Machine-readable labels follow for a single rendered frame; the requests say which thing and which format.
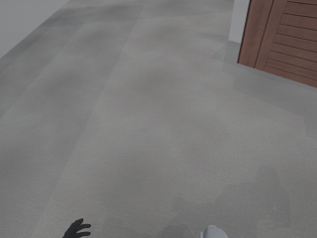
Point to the robot right thigh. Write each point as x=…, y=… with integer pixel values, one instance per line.
x=213, y=232

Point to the left robot hand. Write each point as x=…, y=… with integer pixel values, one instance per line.
x=76, y=226

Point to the pedestal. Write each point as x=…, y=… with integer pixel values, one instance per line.
x=280, y=37

